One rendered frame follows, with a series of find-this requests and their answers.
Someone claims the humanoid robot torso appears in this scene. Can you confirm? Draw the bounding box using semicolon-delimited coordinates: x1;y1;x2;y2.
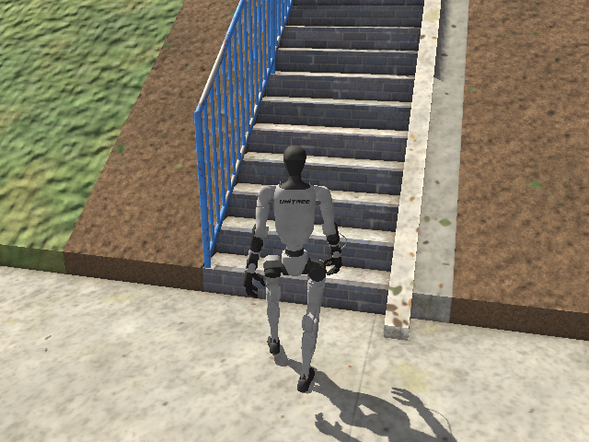
273;182;316;276

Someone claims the right robot upper arm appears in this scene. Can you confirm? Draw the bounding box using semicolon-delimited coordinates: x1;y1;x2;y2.
314;185;336;236

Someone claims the left robot upper arm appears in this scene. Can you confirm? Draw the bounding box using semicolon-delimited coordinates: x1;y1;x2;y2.
254;185;276;238

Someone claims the robot right forearm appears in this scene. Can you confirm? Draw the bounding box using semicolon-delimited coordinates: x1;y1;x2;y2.
326;222;341;258

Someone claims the left robot hand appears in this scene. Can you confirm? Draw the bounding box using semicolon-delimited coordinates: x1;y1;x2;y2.
243;271;265;298

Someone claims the right robot hand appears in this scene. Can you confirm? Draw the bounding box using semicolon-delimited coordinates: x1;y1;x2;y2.
322;254;342;275

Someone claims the robot left forearm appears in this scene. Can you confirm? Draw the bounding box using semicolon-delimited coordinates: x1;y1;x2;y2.
245;224;263;273

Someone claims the robot left thigh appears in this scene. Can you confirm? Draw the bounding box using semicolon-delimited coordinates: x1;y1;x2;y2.
263;255;283;302

